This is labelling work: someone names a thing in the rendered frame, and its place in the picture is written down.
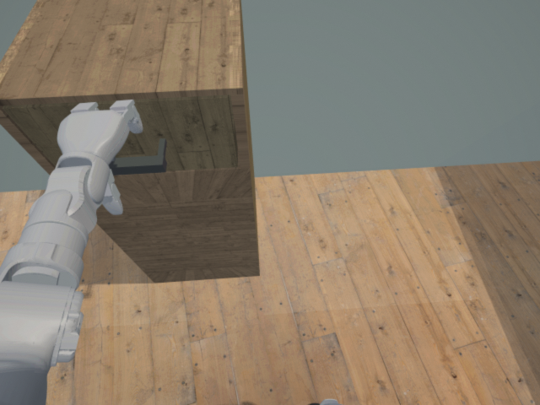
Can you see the drawer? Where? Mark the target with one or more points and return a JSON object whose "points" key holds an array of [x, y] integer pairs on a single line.
{"points": [[199, 130]]}

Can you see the cabinet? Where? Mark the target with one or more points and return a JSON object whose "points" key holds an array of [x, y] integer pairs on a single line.
{"points": [[179, 225]]}

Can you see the left robot hand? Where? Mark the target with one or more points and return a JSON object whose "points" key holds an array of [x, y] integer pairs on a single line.
{"points": [[101, 133]]}

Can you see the handle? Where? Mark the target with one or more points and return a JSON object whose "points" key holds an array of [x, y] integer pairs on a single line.
{"points": [[142, 164]]}

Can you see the left robot forearm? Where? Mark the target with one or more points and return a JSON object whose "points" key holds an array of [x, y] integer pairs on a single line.
{"points": [[52, 243]]}

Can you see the left robot upper arm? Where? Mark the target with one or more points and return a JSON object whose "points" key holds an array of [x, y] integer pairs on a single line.
{"points": [[39, 327]]}

